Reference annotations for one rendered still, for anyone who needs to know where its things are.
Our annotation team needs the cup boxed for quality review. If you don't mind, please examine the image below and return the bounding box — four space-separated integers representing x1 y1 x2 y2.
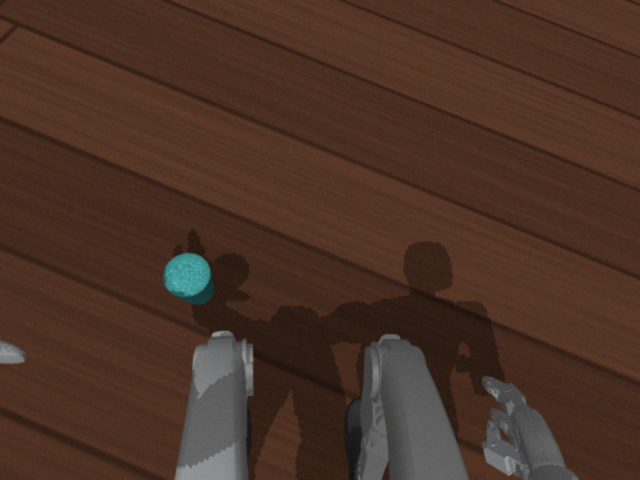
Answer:
163 253 214 305

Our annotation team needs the left robot hand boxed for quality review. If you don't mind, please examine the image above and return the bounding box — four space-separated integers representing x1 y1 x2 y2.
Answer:
0 340 26 364

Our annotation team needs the right robot foot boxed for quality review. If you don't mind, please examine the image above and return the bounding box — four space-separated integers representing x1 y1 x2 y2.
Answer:
345 398 362 480

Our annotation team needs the right robot hand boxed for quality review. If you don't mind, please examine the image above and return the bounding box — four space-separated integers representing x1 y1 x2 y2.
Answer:
482 376 566 480

